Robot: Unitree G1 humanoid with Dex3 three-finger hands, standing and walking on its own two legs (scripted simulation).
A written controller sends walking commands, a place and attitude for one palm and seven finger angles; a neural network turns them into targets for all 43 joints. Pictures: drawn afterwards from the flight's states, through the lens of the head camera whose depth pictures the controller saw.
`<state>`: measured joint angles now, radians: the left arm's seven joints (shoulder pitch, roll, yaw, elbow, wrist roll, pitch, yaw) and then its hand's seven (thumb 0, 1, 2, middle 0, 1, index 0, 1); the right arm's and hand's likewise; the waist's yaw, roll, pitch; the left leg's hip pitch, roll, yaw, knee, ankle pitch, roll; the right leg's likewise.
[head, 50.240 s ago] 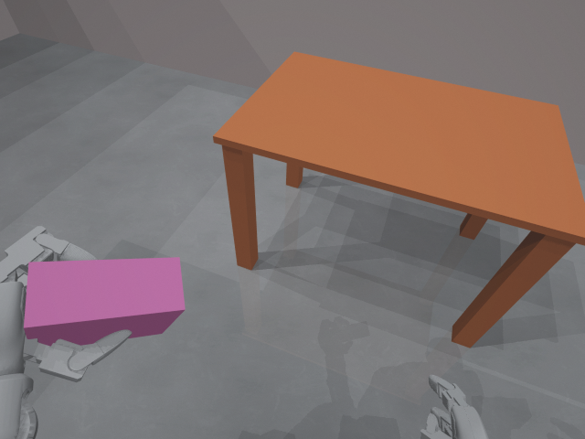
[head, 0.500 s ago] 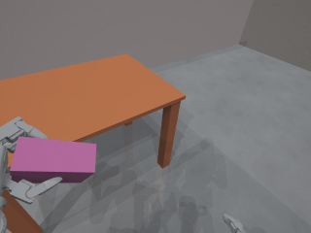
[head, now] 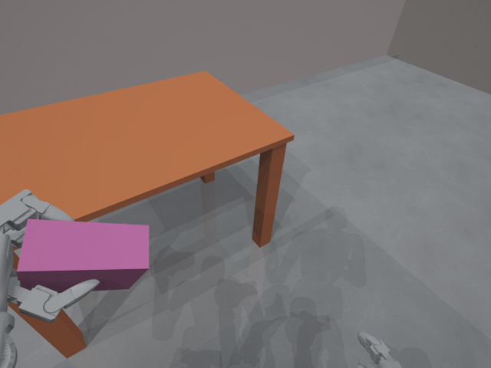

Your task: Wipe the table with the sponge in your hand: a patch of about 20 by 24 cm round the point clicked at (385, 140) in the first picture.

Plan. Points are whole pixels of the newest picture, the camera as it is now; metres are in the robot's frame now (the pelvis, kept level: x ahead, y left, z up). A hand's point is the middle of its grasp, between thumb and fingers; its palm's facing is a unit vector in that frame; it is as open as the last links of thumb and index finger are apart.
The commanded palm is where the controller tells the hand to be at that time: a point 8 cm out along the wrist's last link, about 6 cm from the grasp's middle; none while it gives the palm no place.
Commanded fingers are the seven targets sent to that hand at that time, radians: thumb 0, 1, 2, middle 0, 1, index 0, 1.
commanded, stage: stop stepping back and stand still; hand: left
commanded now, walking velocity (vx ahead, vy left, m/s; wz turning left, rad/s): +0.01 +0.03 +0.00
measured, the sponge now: (104, 259) +0.23 +0.20 +0.14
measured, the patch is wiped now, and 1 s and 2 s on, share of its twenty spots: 1.00 1.00 1.00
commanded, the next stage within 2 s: stand and wait in 0.22 s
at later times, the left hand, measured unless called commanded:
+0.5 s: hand (68, 251) +0.22 +0.24 +0.16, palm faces +0.40 -0.85 -0.34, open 10.2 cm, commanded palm +0.17 +0.28 +0.19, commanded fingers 0.00 0.10 1.30 -1.20 -1.60 -1.20 -1.60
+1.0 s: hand (56, 245) +0.23 +0.26 +0.16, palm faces +0.40 -0.86 -0.32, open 10.2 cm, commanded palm +0.18 +0.29 +0.19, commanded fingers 0.00 0.10 1.30 -1.20 -1.60 -1.20 -1.60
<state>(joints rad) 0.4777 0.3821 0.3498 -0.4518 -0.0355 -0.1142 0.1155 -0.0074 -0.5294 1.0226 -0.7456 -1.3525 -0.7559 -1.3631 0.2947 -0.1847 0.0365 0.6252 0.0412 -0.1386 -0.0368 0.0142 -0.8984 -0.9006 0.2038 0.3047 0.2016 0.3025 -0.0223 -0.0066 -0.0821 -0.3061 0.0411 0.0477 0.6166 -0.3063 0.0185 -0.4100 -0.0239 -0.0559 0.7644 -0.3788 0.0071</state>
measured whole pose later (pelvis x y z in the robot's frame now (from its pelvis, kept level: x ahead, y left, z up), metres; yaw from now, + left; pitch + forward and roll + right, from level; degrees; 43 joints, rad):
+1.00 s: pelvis +0.03 +0.01 +0.01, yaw +1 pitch +0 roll -2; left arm 0.49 0.35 0.29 -0.46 -0.05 -0.09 0.15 -0.01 -0.53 1.02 -0.75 -1.35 -0.75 -1.36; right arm 0.18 -0.20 0.03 0.59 0.02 -0.06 -0.06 0.02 -0.90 -0.90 0.21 0.30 0.20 0.30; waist 0.01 -0.02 -0.04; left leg -0.21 0.01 0.02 0.48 -0.27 0.03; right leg -0.19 0.01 -0.03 0.39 -0.20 0.01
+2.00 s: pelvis +0.02 +0.02 +0.01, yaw +1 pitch +0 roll -2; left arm 0.48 0.34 0.28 -0.44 -0.05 -0.10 0.15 -0.01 -0.53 1.02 -0.75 -1.36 -0.75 -1.37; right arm 0.18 -0.20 0.02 0.61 0.01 -0.06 -0.07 0.02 -0.90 -0.90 0.21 0.30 0.20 0.30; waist 0.02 0.00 -0.04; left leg -0.21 0.00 0.02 0.46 -0.25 0.04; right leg -0.19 0.00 -0.02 0.37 -0.18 0.02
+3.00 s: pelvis +0.03 +0.01 +0.01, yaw +1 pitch +0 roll -1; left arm 0.48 0.34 0.28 -0.44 -0.05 -0.09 0.15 -0.01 -0.53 1.02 -0.75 -1.36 -0.75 -1.37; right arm 0.18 -0.21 0.02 0.61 0.01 -0.05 -0.07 0.02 -0.90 -0.90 0.20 0.30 0.20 0.30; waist 0.01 0.01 -0.04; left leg -0.21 0.00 0.02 0.46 -0.25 0.03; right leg -0.19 0.00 -0.02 0.37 -0.18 0.02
